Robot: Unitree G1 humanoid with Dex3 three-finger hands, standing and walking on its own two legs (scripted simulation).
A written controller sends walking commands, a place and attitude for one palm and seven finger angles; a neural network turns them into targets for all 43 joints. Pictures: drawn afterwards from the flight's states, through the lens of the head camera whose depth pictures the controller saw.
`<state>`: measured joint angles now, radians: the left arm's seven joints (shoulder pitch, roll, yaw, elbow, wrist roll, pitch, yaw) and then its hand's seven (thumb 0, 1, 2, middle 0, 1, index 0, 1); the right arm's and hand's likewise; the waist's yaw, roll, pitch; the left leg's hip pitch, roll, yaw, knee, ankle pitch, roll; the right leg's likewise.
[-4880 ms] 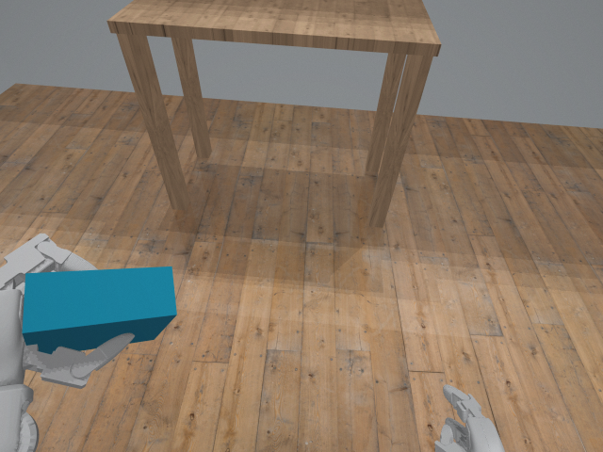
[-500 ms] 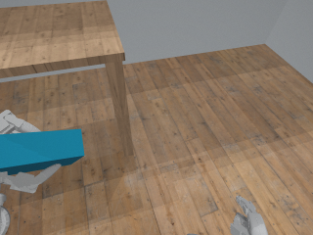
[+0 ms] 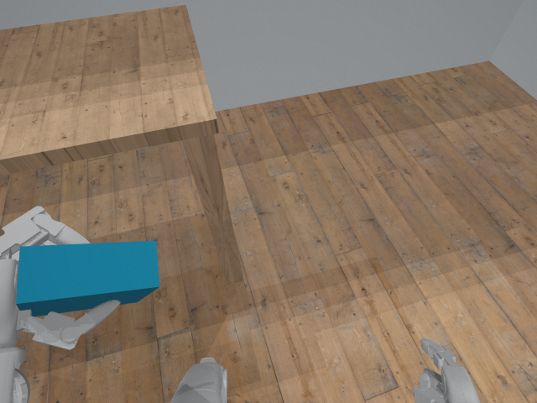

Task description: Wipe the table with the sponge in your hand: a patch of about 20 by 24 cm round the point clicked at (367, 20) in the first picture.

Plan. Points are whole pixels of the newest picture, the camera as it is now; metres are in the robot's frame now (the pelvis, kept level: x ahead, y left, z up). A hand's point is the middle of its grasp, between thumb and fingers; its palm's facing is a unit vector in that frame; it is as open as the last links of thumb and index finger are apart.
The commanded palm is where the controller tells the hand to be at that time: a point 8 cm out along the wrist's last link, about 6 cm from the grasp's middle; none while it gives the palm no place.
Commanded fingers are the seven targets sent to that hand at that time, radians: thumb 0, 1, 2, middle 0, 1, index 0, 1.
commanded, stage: take the last steps up to it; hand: left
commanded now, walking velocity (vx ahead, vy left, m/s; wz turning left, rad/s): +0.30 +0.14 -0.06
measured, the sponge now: (109, 277) +0.23 +0.19 +0.13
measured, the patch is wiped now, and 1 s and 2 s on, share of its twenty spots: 0.00 0.00 0.00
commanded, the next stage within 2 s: come to a stop and stand still in 0.74 s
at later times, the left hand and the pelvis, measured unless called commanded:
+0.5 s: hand (50, 174) +0.34 +0.28 +0.18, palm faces +0.30 -0.80 -0.52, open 9.4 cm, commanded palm +0.29 +0.33 +0.17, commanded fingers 0.00 0.10 1.30 -1.20 -1.60 -1.20 -1.60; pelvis +0.11 +0.06 -0.01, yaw -4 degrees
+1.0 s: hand (41, 130) +0.42 +0.33 +0.17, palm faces +0.34 -0.83 -0.44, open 9.4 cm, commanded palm +0.36 +0.37 +0.17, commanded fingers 0.00 0.10 1.30 -1.20 -1.60 -1.20 -1.60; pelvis +0.18 +0.10 -0.01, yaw -5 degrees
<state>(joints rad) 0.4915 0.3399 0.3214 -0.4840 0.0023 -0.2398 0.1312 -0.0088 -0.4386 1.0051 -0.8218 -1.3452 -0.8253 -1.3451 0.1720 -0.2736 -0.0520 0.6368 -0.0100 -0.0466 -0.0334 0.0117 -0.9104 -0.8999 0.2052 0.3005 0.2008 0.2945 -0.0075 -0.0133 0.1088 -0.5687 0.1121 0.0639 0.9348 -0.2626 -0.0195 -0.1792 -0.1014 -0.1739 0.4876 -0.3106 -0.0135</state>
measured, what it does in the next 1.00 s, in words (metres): walks ahead: left foot, then right foot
